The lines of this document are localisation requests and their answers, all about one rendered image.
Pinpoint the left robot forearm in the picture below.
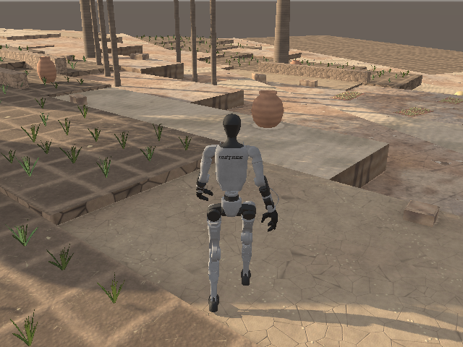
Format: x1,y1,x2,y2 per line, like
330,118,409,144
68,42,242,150
196,173,206,193

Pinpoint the left robot hand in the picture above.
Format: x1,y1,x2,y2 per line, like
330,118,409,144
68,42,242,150
196,189,213,201

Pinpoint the right robot upper arm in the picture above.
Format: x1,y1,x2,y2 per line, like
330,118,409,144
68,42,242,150
247,145,266,187

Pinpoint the left robot upper arm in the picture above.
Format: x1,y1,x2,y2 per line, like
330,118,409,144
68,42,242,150
198,145,217,183

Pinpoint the right robot forearm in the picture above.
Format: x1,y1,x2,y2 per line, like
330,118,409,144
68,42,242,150
259,176,276,213

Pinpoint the robot left shin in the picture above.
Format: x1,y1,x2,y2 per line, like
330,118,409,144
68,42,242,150
208,249,219,302

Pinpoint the left robot foot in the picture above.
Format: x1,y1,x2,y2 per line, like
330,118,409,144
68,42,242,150
208,294,219,312

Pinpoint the right robot hand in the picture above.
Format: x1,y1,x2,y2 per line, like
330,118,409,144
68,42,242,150
261,210,278,232

